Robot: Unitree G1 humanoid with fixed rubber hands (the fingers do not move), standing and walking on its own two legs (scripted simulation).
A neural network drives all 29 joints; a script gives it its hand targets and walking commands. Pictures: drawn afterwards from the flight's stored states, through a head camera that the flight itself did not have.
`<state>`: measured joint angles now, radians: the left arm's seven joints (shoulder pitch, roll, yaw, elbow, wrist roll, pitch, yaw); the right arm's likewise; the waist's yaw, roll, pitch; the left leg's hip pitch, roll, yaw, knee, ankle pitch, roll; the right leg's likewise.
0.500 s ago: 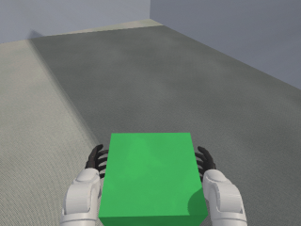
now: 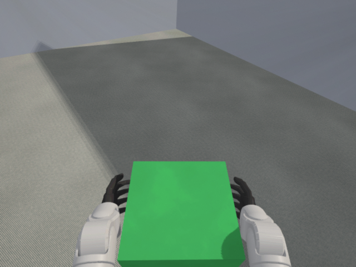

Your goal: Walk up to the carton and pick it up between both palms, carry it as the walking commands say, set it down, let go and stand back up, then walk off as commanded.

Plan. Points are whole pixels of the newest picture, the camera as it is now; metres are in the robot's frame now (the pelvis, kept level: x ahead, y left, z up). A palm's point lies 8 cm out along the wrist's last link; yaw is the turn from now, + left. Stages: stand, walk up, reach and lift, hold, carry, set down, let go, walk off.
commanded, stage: carry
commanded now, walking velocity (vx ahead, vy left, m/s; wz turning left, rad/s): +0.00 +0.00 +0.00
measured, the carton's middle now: (179, 226) +0.26 +0.00 -0.03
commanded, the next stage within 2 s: none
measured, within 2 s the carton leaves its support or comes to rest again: neither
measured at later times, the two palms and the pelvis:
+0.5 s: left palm (113, 208) +0.27 +0.15 +0.03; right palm (249, 210) +0.27 -0.16 +0.04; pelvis +0.00 -0.01 +0.00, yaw +0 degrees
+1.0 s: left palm (95, 214) +0.24 +0.17 +0.06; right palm (240, 206) +0.26 -0.13 +0.07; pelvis -0.01 +0.00 -0.01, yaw +7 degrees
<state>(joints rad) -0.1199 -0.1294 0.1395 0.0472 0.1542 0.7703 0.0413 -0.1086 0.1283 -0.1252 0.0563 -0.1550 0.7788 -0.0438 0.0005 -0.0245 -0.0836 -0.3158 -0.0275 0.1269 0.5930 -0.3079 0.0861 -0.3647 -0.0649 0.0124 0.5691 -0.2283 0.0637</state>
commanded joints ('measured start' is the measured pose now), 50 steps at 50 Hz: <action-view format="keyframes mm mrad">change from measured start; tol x8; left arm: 1 -468 -767 -573 -123 -199 -30 -180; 36 -475 -773 -595 -147 -205 -27 -191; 37 -533 -807 -692 -322 -295 9 -187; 39 -544 -820 -729 -410 -356 106 -169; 44 -359 -805 -725 -364 -339 264 -165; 50 -481 -876 -777 -450 -400 377 -177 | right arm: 1 -496 724 521 -174 201 -63 192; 36 -506 749 559 -205 214 -62 197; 37 -568 783 655 -380 302 -24 193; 39 -590 787 702 -485 377 76 183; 42 -463 751 714 -418 382 189 190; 50 -515 822 747 -461 478 353 228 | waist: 1 0 30 -270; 38 5 38 -276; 46 1 -226 -320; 48 -13 -63 -285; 49 -18 257 -272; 50 -12 355 -221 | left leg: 1 113 182 -159 -169 265 -17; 35 90 176 -150 -159 209 -21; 42 -36 103 -144 56 259 -47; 43 -102 79 -127 127 196 -61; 45 -203 43 -90 218 -210 -72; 46 -157 65 -108 146 -211 -68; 48 33 84 -174 -94 -1 -66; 49 127 287 -466 -249 211 -34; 50 139 403 -573 -305 354 36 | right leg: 1 79 -41 6 -47 87 -79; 35 97 -51 16 -57 99 -86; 40 109 -129 36 -21 116 -77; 45 243 -397 231 -104 399 -207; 48 0 -248 33 7 94 -66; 50 -290 -17 -123 359 -411 26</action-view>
